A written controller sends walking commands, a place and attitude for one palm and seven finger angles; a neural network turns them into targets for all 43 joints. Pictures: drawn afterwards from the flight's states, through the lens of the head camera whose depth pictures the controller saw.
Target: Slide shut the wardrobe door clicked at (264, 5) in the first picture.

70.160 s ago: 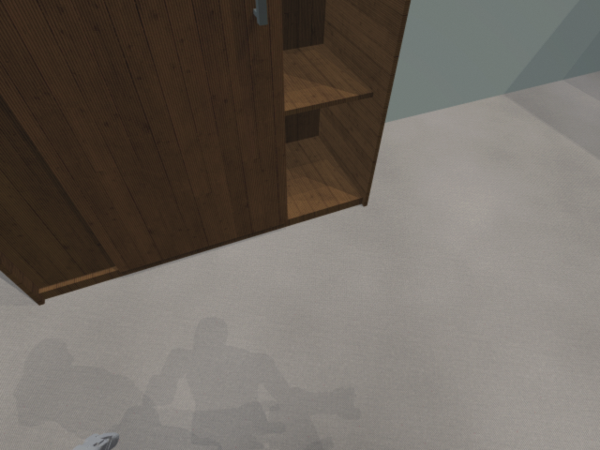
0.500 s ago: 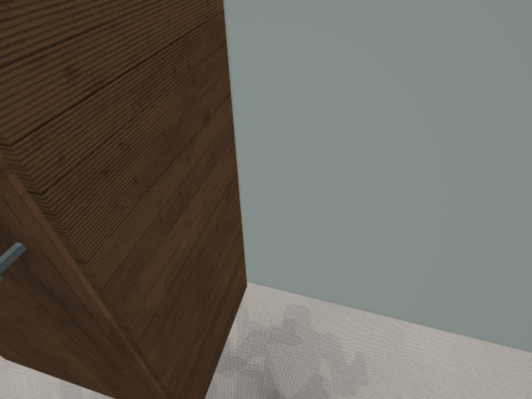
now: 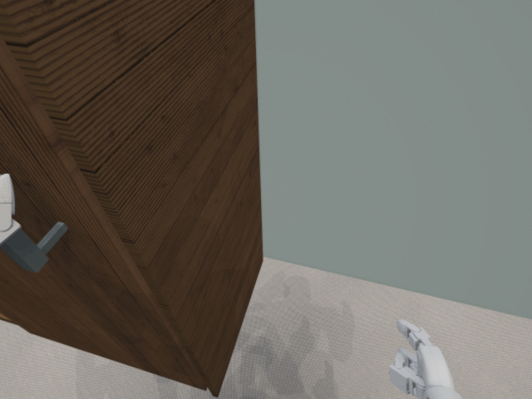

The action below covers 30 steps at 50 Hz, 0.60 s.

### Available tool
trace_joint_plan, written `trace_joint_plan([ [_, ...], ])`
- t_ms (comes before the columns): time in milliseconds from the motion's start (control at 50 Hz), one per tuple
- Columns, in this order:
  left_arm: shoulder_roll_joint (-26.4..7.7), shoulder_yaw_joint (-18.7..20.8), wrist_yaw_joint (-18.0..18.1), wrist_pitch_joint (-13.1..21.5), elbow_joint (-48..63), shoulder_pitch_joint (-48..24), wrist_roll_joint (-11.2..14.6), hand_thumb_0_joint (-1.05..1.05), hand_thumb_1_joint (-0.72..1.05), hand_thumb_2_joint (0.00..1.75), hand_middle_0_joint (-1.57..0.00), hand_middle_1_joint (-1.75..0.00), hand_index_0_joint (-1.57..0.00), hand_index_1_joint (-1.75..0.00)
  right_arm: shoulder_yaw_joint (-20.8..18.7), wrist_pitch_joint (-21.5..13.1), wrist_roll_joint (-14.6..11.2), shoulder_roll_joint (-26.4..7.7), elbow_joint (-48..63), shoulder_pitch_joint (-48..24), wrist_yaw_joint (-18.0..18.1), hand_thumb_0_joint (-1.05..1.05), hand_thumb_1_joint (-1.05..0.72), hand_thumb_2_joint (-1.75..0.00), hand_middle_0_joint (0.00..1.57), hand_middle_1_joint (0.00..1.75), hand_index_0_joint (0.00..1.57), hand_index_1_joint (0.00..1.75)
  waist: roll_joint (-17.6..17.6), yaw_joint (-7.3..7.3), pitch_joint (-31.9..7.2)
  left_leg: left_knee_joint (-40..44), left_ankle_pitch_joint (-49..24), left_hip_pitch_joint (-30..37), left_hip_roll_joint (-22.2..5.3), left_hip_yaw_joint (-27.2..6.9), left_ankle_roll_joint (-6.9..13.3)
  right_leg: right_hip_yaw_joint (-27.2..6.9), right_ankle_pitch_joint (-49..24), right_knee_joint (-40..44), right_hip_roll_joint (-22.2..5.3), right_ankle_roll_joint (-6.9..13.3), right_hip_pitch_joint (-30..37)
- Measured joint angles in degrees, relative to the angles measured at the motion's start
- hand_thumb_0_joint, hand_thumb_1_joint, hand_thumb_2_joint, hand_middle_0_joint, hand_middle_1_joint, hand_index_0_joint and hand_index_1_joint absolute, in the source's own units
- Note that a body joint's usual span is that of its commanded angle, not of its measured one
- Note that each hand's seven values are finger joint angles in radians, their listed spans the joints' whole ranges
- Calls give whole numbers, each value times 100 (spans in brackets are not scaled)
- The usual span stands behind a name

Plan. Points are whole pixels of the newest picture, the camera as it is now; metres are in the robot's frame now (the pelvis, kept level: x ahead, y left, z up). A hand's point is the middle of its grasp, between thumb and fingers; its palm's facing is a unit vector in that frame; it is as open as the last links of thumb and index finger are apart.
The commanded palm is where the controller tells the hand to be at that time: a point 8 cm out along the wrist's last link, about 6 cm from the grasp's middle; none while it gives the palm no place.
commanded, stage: stop walking and hold the door there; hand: left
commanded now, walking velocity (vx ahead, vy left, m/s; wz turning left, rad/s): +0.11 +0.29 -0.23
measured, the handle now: out of the picture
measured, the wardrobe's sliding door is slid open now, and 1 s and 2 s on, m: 0.01 0.01 0.01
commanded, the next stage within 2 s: loosen the grip on the handle in 1.98 s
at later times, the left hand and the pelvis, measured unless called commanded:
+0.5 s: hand (1, 218) +0.22 +0.30 +0.22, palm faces +0.49 -0.84 -0.24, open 6.9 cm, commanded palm +0.18 +0.33 +0.20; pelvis -0.03 +0.07 -0.01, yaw -5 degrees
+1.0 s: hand out of the picture +0.22 +0.30 +0.23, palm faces +0.14 -0.99 -0.07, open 6.4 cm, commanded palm +0.19 +0.32 +0.20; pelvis -0.04 +0.18 -0.01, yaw -6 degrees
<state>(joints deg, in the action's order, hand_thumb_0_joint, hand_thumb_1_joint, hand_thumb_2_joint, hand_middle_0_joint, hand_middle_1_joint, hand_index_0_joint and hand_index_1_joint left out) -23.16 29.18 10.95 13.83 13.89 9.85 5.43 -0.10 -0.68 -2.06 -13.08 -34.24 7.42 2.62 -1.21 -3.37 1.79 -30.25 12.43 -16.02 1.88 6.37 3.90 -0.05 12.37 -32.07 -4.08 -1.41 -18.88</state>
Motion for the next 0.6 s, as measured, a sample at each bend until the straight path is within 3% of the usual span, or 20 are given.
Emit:
trace_joint_plan([
  [80,113,-99,32,-110,111,-4,2,-18,56,79,-46,-140,-20,-138,39,29,-13,93,104,61,-22,1,-91,-90,21,30,20,30,-90,68,22,-82,-3,-75,66,92,119,-25,595,-356,-28,106,-126],
  [120,168,-155,37,-144,118,-36,-4,-17,57,78,-46,-140,-19,-138,45,56,6,105,86,114,-47,1,-91,-90,21,30,20,30,-178,113,26,-211,55,-146,64,95,131,-21,424,-308,-35,80,-115],
  [200,226,-263,-54,-184,341,-128,20,-18,58,78,-46,-140,-18,-138,24,169,45,53,-170,144,-148,1,-91,-90,21,30,20,30,-109,84,-9,-1217,966,-585,115,-141,-141,-116,-81,-266,-150,-73,-294],
  [240,258,-292,-130,-186,555,-145,37,-22,59,80,-46,-140,-16,-136,8,193,62,4,-308,141,-160,1,-91,-90,21,30,20,30,-22,51,-26,-952,990,-450,21,-397,-195,-201,-28,-468,-229,-166,-506],
  [280,333,-340,-151,-180,691,-162,48,-24,60,82,-46,-140,-14,-134,-54,212,44,-30,-320,151,-90,1,-91,-90,21,30,20,30,13,82,112,-774,303,-371,38,-203,-169,-302,591,-977,-293,-115,-669],
  [320,442,-375,-129,-118,691,-26,-1,-25,62,84,-46,-140,-13,-133,-118,140,34,1,-319,224,-35,1,-91,-90,20,30,20,30,-77,103,145,-733,319,-293,44,-80,-22,-297,1263,-2074,-127,-42,-908],
  [360,504,-423,-58,-22,648,159,-3,-23,63,85,-46,-140,-13,-134,-125,37,33,86,-367,337,-31,1,-91,-90,20,30,20,30,-118,143,80,-504,296,-176,57,-8,69,-85,1488,-2681,20,4,-949],
  [400,585,-462,-2,-6,648,288,-21,-22,63,85,-46,-140,-14,-134,-81,-25,55,139,-403,446,-52,1,-91,-90,20,30,19,30,-146,134,14,-280,196,-69,46,61,77,299,1568,-2240,93,47,-638],
  [440,590,-471,34,-60,685,347,-50,-22,63,83,-46,-140,-14,-134,-15,-45,93,138,-345,544,-99,1,-91,-90,20,30,19,30,-149,115,-69,-315,208,-129,56,156,67,611,1243,-1019,111,155,-83],
  [460,529,-443,40,-88,716,317,-50,-23,63,83,-46,-140,-14,-133,11,-38,109,134,-311,535,-133,1,-91,-90,20,30,19,30,-84,120,-90,-665,448,-335,115,167,-3,565,686,-535,61,264,22],
  [480,563,-451,29,-53,710,263,-37,-24,63,82,-46,-140,-14,-133,13,-20,126,75,-346,437,-164,1,-91,-90,20,30,20,30,-155,144,-11,-1273,668,-579,111,7,-127,575,373,-563,62,317,-34],
  [540,733,-640,-22,-28,790,220,-9,-22,64,83,-46,-140,-15,-134,-54,8,126,-41,-469,237,-197,1,-91,-90,20,30,20,30,-258,215,148,-2963,581,-1205,55,-469,-440,567,315,-524,-1,266,-26],
  [600,798,-850,-109,30,944,302,10,-20,65,83,-46,-140,-17,-135,-70,-11,136,-44,-462,184,-152,1,-91,-90,20,30,20,30,-55,248,139,-3173,378,-1368,-204,-597,-548,417,145,-231,-212,120,-19],
])
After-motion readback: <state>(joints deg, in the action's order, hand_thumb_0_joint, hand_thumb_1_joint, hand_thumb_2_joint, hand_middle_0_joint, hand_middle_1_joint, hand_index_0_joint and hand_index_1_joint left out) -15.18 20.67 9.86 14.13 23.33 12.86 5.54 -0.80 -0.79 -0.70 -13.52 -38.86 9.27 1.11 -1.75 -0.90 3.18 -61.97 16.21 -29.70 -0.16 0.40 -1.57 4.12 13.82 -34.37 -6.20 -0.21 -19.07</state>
